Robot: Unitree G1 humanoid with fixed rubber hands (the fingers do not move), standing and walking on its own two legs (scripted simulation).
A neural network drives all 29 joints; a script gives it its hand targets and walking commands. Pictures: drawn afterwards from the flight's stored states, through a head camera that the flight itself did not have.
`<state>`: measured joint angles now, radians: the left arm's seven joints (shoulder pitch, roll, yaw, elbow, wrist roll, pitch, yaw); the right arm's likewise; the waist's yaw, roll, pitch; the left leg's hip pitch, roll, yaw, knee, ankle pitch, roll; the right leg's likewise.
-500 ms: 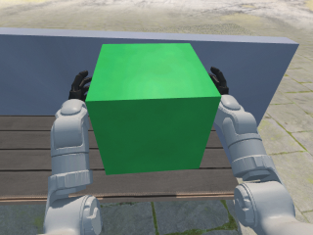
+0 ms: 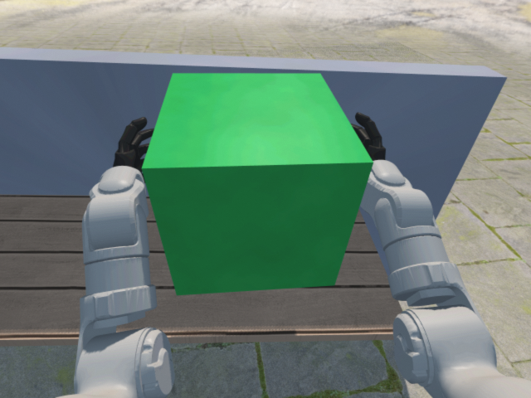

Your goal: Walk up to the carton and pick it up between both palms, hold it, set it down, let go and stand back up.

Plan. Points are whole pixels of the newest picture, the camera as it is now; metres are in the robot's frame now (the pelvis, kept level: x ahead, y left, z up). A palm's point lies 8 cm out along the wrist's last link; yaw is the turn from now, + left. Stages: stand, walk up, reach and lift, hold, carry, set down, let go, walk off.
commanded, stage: hold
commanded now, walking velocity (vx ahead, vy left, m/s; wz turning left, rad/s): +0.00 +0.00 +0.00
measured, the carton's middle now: (252, 178) +0.40 +0.01 +0.19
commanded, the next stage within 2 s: set down in 0.38 s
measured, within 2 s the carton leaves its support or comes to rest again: neither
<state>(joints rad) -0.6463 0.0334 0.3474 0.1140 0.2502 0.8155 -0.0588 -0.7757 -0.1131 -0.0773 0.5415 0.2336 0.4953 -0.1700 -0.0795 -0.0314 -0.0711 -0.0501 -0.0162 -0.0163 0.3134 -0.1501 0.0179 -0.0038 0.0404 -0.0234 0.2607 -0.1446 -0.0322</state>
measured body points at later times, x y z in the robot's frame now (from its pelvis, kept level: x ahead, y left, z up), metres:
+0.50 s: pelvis +0.00 +0.00 +0.00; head -0.07 +0.02 +0.44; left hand +0.37 +0.18 +0.23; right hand +0.38 -0.16 +0.23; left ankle +0.02 +0.11 -0.75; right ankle +0.01 -0.10 -0.75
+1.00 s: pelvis +0.02 +0.00 +0.00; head -0.02 +0.03 +0.45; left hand +0.39 +0.20 +0.16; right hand +0.40 -0.15 +0.16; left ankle +0.02 +0.11 -0.75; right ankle +0.01 -0.10 -0.75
